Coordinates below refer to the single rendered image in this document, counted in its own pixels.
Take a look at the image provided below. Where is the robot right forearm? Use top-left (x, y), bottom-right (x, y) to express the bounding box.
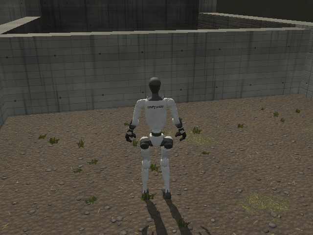
top-left (175, 117), bottom-right (185, 134)

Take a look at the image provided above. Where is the robot left upper arm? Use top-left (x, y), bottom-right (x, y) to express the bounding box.
top-left (131, 99), bottom-right (145, 126)

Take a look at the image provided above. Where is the robot right thigh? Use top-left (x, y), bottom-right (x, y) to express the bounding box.
top-left (160, 136), bottom-right (173, 167)

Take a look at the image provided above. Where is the robot left forearm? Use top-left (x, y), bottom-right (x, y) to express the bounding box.
top-left (127, 119), bottom-right (136, 135)

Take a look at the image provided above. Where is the robot right upper arm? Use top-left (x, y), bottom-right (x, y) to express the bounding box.
top-left (165, 98), bottom-right (180, 124)

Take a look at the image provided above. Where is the left robot hand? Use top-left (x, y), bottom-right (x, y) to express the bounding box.
top-left (125, 132), bottom-right (136, 142)

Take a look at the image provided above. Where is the right robot hand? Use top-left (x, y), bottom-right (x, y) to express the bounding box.
top-left (175, 132), bottom-right (186, 141)

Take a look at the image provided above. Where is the robot head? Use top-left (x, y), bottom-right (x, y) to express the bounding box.
top-left (147, 77), bottom-right (164, 101)

